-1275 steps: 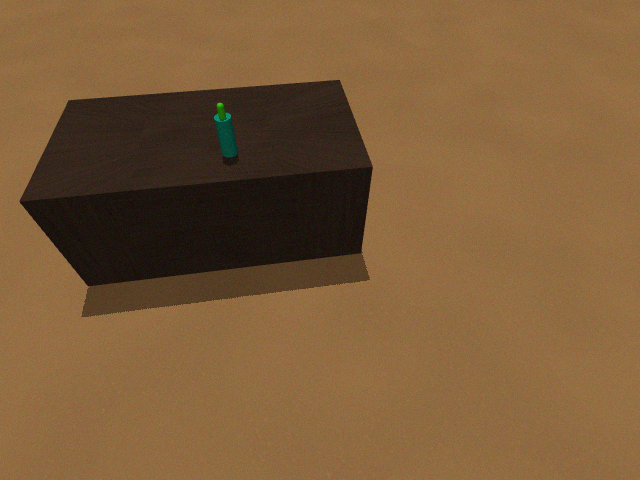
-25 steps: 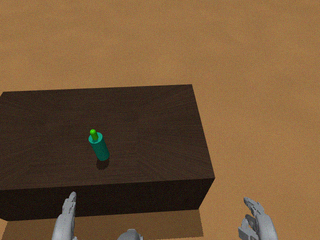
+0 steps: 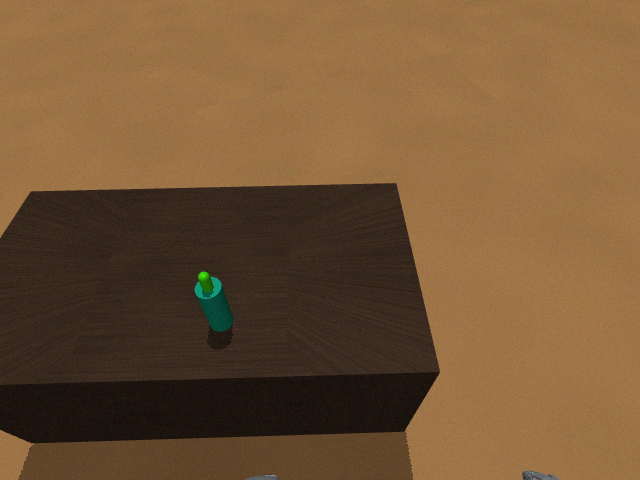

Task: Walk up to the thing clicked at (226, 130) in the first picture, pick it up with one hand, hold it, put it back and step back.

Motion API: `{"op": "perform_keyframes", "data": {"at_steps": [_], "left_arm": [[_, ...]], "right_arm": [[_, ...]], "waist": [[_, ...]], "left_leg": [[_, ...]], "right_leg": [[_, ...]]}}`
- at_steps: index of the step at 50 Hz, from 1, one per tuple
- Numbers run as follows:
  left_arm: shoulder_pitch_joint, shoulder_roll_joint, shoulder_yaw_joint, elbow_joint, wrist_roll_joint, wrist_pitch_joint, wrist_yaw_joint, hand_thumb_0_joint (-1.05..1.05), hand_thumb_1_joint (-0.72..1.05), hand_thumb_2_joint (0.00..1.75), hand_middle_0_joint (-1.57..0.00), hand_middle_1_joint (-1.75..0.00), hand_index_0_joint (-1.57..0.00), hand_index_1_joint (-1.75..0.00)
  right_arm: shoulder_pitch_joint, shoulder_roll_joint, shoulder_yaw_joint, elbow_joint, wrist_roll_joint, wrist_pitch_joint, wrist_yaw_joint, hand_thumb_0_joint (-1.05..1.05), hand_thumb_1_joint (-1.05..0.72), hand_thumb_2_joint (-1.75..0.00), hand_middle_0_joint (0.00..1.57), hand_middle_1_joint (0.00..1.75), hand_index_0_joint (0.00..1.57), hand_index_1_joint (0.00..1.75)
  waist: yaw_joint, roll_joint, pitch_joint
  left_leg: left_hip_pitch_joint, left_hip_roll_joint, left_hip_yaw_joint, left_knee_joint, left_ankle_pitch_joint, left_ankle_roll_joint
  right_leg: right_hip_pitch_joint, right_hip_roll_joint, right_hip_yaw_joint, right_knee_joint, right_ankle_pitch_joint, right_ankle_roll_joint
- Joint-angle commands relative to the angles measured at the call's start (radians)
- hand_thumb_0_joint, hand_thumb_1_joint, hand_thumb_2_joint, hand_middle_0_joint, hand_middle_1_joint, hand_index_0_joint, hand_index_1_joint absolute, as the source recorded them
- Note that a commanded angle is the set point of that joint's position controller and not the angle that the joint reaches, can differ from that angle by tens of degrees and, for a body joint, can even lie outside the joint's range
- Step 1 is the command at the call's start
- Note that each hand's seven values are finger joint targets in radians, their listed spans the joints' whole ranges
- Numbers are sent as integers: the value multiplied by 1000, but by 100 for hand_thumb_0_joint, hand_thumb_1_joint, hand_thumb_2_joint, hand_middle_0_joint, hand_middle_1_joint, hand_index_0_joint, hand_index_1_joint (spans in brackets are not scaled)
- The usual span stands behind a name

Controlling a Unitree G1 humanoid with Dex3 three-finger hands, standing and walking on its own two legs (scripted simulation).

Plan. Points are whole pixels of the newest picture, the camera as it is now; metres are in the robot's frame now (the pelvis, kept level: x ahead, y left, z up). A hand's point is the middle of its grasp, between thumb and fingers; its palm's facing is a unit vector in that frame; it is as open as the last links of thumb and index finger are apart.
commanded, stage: stand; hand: left
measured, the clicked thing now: (212, 299) +0.48 +0.23 -0.21
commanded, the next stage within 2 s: none
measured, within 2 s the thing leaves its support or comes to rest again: neither
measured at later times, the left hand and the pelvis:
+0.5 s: hand out of the picture +0.02 +0.26 -0.13, palm faces -0.02 -0.94 -0.35, open 7.4 cm; pelvis -0.02 +0.01 +0.03, yaw +0 degrees
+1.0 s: hand out of the picture +0.03 +0.25 -0.13, palm faces -0.03 -0.94 -0.34, open 7.3 cm; pelvis -0.01 +0.01 +0.03, yaw +0 degrees
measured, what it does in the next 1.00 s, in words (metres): stands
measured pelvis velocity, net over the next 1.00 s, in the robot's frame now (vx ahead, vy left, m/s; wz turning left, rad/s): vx -0.01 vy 0.01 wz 0.00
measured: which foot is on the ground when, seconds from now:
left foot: down 0.00-1.00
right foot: down 0.00-1.00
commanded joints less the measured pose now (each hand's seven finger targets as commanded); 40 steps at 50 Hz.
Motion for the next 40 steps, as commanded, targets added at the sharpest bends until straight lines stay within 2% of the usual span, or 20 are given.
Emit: {"op": "perform_keyframes", "data": {"at_steps": [1, 2, 3, 5, 8, 9, 11, 14, 17, 18, 20, 22, 24, 26, 28, 32, 34, 36, 40], "left_arm": [[-42, 172, 51, -23, -6, -34, 13, 0, 90, 90, -20, -30, -20, -30], [-38, 174, 50, -3, -8, -32, 12, 0, 90, 90, -20, -30, -20, -30], [-47, 175, 48, 15, -10, -31, 13, 0, 90, 90, -20, -30, -20, -30], [-38, 176, 43, 49, -14, -30, 13, 0, 90, 90, -20, -30, -20, -30], [-52, 174, 36, 95, -16, -22, 12, 0, 90, 90, -20, -30, -20, -30], [-61, 171, 34, 108, -16, -21, 11, 0, 90, 90, -20, -30, -20, -30], [-68, 170, 31, 136, -16, -18, 8, 0, 90, 90, -20, -30, -20, -30], [-71, 172, 29, 176, -16, -19, 1, 0, 90, 90, -20, -30, -20, -30], [-79, 173, 27, 204, -16, -22, -4, 0, 90, 90, -20, -30, -20, -30], [-87, 169, 24, 213, -14, -21, -4, 0, 90, 90, -20, -30, -20, -30], [-93, 171, 25, 226, -15, -22, -5, 0, 90, 90, -20, -30, -20, -30], [-109, 171, 22, 237, -14, -27, -5, 0, 90, 90, -20, -30, -20, -30], [-112, 175, 21, 248, -17, -28, -6, 0, 90, 90, -20, -30, -20, -30], [-123, 174, 21, 253, -20, -29, -5, 0, 90, 90, -20, -30, -20, -30], [-124, 172, 20, 262, -18, -27, -6, 0, 90, 90, -20, -30, -20, -30], [-122, 178, 19, 279, -16, -21, -7, 0, 90, 90, -20, -30, -20, -30], [-122, 176, 17, 282, -17, -23, -7, 0, 90, 90, -20, -30, -20, -30], [-118, 179, 20, 286, -18, -20, -7, 0, 90, 90, -20, -30, -20, -30], [-127, 180, 19, 290, -21, -23, -9, 0, 90, 90, -20, -30, -20, -30]], "right_arm": [[-58, -166, -33, -27, 12, -29, -15, 0, -90, -90, 20, 30, 20, 30], [-62, -170, -32, -12, 12, -28, -16, 0, -90, -90, 20, 30, 20, 30], [-54, -171, -30, 3, 14, -28, -17, 0, -90, -90, 20, 30, 20, 30], [-55, -175, -27, 34, 15, -28, -19, 0, -90, -90, 20, 30, 20, 30], [-77, -187, -22, 68, 19, -24, -20, 0, -90, -90, 20, 30, 20, 30], [-83, -189, -22, 78, 20, -25, -20, 0, -90, -90, 20, 30, 20, 30], [-91, -194, -21, 97, 21, -22, -20, 0, -90, -90, 20, 30, 20, 30], [-105, -199, -20, 120, 24, -23, -17, 0, -90, -90, 20, 30, 20, 30], [-107, -198, -21, 141, 28, -25, -16, 0, -90, -90, 20, 30, 20, 30], [-117, -194, -20, 146, 29, -24, -16, 0, -90, -90, 20, 30, 20, 30], [-118, -196, -23, 157, 31, -23, -16, 0, -90, -90, 20, 30, 20, 30], [-122, -186, -22, 165, 32, -25, -14, 0, -90, -90, 20, 30, 20, 30], [-112, -183, -19, 177, 32, -25, -13, 0, -90, -90, 20, 30, 20, 30], [-117, -186, -20, 182, 33, -27, -13, 0, -90, -90, 20, 30, 20, 30], [-118, -198, -20, 192, 33, -23, -13, 0, -90, -90, 20, 30, 20, 30], [-130, -196, -18, 197, 35, -19, -12, 0, -90, -90, 20, 30, 20, 30], [-127, -195, -17, 203, 35, -18, -11, 0, -90, -90, 20, 30, 20, 30], [-132, -203, -18, 204, 34, -17, -12, 0, -90, -90, 20, 30, 20, 30], [-127, -198, -15, 210, 37, -20, -11, 0, -90, -90, 20, 30, 20, 30]], "waist": [[-2, -7, -68], [0, -3, -71], [-6, -1, -77], [1, 1, -93], [2, 20, -34], [2, 20, -34], [1, 33, 2], [2, 40, 19], [-2, 29, 11], [-3, 28, 34], [-2, 20, 9], [-8, -9, 1], [-11, -8, 4], [-11, -17, -16], [-12, 0, 24], [-10, -14, 44], [-11, -13, 33], [-8, 7, 22], [-12, -9, 14]], "left_leg": [[188, 75, -138, -157, 255, 55], [208, 78, -139, -170, 251, 53], [216, 80, -136, -182, 284, 51], [247, 85, -134, -190, 357, 50], [239, 101, -159, -280, 228, 43], [245, 102, -162, -294, 224, 41], [217, 105, -179, -357, 115, 35], [218, 102, -183, -407, 32, 27], [253, 101, -177, -424, 46, 20], [233, 102, -181, -436, 21, 15], [253, 99, -171, -430, 45, 17], [275, 92, -148, -407, 135, 19], [296, 93, -145, -413, 134, 16], [307, 95, -136, -401, 205, 18], [285, 94, -147, -430, 121, 14], [276, 97, -153, -449, 83, 12], [282, 97, -146, -442, 107, 13], [282, 102, -154, -450, 67, 14], [295, 102, -143, -442, 124, 14]], "right_leg": [[-50, -74, 82, -185, 323, -66], [-44, -75, 81, -201, 317, -63], [-19, -78, 79, -208, 338, -61], [15, -81, 70, -222, 397, -53], [7, -72, 61, -276, 266, -50], [25, -76, 62, -292, 269, -49], [35, -66, 53, -315, 205, -46], [48, -68, 53, -345, 179, -42], [51, -74, 57, -368, 187, -40], [43, -74, 53, -379, 167, -39], [62, -81, 57, -399, 180, -37], [68, -97, 68, -422, 211, -36], [60, -100, 73, -431, 200, -35], [84, -108, 73, -435, 254, -31], [62, -96, 66, -441, 196, -29], [48, -97, 64, -450, 165, -32], [56, -101, 67, -454, 178, -33], [66, -96, 64, -448, 173, -34], [68, -106, 73, -454, 195, -35]]}}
